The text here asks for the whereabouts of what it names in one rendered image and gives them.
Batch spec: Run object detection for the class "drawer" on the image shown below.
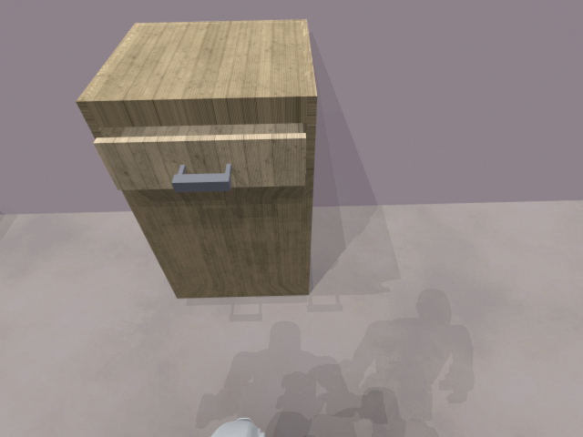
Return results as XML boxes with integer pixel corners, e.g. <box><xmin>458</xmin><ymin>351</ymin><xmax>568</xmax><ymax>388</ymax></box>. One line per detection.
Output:
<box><xmin>93</xmin><ymin>123</ymin><xmax>306</xmax><ymax>190</ymax></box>

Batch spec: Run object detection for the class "cabinet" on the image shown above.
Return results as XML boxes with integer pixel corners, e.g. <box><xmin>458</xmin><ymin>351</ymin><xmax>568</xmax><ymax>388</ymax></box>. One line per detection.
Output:
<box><xmin>76</xmin><ymin>19</ymin><xmax>317</xmax><ymax>299</ymax></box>

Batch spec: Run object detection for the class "handle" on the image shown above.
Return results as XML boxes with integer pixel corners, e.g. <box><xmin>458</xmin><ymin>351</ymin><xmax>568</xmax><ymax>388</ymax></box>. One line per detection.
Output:
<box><xmin>172</xmin><ymin>164</ymin><xmax>231</xmax><ymax>192</ymax></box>

